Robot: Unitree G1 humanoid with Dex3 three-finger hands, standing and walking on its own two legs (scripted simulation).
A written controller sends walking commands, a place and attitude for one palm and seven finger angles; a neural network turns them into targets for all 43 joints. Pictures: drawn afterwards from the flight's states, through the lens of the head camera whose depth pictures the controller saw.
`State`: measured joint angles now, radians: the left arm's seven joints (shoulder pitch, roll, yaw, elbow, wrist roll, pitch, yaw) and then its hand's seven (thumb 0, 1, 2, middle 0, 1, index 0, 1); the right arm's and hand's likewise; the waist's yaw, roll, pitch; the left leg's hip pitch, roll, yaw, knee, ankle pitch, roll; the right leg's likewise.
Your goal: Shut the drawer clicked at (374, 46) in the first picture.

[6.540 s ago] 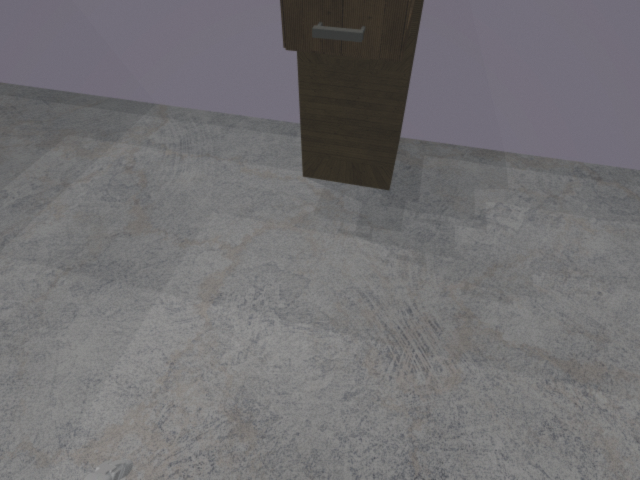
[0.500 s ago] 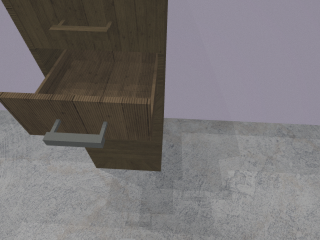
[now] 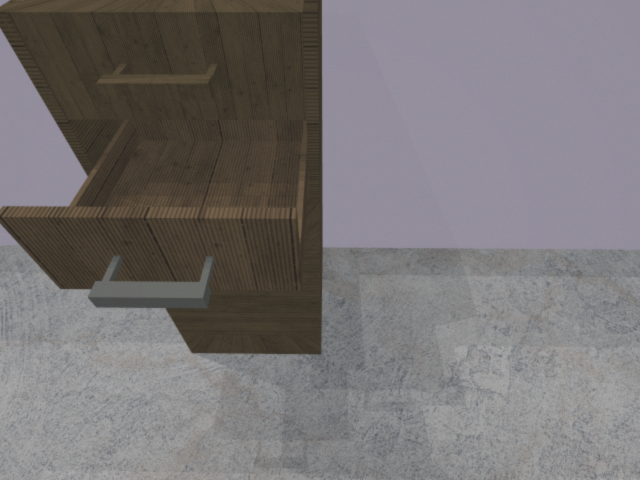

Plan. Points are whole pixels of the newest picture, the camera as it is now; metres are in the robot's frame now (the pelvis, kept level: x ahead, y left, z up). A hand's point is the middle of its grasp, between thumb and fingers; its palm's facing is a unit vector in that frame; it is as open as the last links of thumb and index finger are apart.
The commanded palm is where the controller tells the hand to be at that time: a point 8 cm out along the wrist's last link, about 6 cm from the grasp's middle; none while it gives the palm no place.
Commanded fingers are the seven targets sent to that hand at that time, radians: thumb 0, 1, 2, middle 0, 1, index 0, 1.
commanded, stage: come to a stop and stand still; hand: left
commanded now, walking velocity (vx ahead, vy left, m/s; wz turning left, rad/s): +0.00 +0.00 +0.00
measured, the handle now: (156, 279) +0.36 +0.25 +0.04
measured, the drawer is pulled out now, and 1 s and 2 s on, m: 0.22 0.22 0.22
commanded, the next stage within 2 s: look again from close up in 1.28 s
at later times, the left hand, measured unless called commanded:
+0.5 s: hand out of the picture +0.00 +0.22 -0.16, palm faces -0.01 -0.97 -0.24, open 7.4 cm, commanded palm none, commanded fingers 0.00 0.90 0.90 -0.20 -0.30 -0.20 -0.30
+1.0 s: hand out of the picture -0.09 +0.19 -0.17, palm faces +0.01 -0.98 -0.18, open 7.4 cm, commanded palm none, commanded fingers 0.00 0.90 0.90 -0.20 -0.30 -0.20 -0.30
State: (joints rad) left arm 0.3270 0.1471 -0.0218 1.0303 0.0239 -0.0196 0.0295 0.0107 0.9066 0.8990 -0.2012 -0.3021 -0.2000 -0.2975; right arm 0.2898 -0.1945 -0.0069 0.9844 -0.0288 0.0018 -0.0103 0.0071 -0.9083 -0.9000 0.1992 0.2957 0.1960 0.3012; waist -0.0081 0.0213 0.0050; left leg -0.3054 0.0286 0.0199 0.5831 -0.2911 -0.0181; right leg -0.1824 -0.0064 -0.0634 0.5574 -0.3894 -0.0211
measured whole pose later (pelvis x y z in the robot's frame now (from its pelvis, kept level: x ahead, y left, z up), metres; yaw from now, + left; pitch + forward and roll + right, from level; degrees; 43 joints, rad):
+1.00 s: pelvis -0.06 +0.03 +0.01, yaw -1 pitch -2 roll +0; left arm 0.37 0.13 -0.01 1.11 0.02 0.00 0.04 0.01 0.91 0.90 -0.20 -0.30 -0.20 -0.30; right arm 0.29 -0.15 -0.01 1.12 -0.01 0.01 -0.01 0.01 -0.90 -0.90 0.20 0.30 0.20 0.30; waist 0.00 0.01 0.04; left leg -0.27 0.00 0.05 0.44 -0.14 0.03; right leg -0.18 -0.04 -0.04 0.47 -0.25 0.02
